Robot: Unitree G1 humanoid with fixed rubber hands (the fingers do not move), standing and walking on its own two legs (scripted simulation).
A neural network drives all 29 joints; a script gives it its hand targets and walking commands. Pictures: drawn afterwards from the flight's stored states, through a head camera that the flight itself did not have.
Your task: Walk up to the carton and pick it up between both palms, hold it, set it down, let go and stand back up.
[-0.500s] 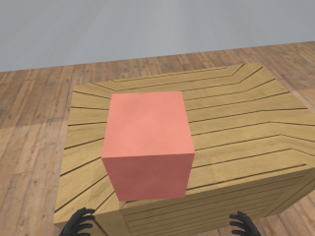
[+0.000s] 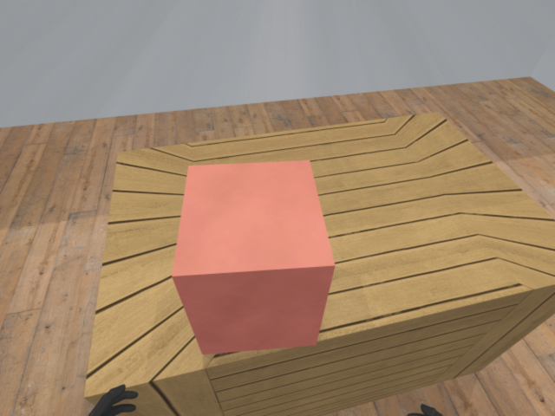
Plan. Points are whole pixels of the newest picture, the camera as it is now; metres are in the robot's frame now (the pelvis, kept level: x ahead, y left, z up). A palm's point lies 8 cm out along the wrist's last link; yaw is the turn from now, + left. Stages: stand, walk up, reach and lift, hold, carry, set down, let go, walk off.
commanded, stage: stand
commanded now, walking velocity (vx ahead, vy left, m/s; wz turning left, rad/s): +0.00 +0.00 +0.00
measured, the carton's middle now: (254, 259) +0.39 +0.05 +0.00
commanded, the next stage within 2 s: none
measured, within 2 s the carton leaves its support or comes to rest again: neither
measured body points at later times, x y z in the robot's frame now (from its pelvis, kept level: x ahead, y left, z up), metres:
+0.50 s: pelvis +0.00 +0.00 +0.00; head +0.01 +0.00 +0.45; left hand +0.13 +0.27 -0.10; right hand +0.11 -0.25 -0.13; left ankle +0.01 +0.12 -0.72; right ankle +0.01 -0.12 -0.72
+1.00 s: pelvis +0.00 +0.00 +0.00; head +0.01 +0.00 +0.45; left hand +0.13 +0.27 -0.11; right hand +0.09 -0.25 -0.14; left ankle +0.01 +0.12 -0.72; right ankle +0.01 -0.12 -0.72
